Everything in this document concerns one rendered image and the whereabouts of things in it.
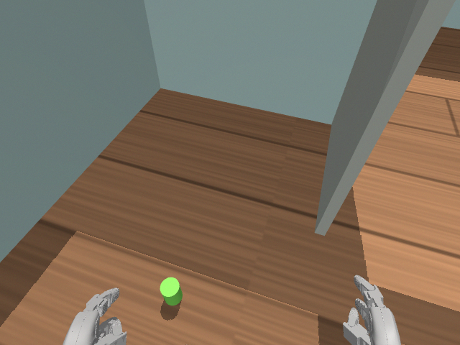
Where can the can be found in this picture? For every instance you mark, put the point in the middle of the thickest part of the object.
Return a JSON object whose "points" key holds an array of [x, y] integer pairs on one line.
{"points": [[171, 291]]}

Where can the left robot hand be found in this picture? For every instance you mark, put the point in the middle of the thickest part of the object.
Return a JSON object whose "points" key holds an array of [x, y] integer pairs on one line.
{"points": [[85, 328]]}

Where can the right robot hand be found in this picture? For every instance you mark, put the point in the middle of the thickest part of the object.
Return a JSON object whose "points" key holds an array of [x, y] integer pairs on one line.
{"points": [[379, 320]]}

